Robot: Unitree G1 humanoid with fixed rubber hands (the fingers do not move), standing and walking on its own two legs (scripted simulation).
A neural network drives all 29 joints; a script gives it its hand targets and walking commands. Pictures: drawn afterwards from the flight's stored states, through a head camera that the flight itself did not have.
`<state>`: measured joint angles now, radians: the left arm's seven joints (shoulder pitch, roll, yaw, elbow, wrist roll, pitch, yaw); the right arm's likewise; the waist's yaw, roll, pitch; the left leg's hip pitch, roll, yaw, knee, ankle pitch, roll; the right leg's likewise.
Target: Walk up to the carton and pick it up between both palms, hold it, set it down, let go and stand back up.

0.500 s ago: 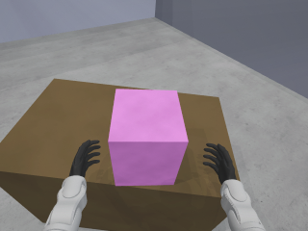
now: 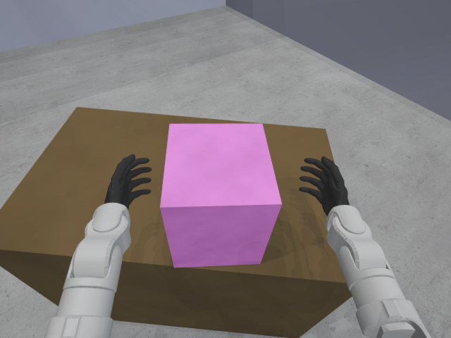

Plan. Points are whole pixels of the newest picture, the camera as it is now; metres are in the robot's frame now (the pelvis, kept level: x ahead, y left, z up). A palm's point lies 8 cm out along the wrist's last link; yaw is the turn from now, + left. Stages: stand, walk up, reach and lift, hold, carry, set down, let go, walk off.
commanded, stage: reach and lift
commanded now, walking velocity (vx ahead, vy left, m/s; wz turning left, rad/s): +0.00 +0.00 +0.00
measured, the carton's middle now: (217, 197) +0.41 +0.02 -0.02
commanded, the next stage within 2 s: none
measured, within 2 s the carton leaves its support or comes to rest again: neither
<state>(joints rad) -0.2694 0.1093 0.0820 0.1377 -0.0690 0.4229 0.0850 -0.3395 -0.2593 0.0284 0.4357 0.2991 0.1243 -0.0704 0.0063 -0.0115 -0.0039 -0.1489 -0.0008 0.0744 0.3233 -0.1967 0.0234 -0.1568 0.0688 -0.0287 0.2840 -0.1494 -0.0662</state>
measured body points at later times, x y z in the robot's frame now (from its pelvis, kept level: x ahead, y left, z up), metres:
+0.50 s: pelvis -0.01 -0.01 +0.00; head +0.00 +0.00 +0.45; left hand +0.41 +0.18 +0.14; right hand +0.42 -0.20 +0.13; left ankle -0.02 +0.10 -0.75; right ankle +0.00 -0.08 -0.75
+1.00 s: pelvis +0.00 -0.01 +0.00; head +0.03 +0.00 +0.44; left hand +0.42 +0.19 +0.07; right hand +0.43 -0.18 +0.08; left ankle -0.02 +0.10 -0.75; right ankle +0.00 -0.08 -0.75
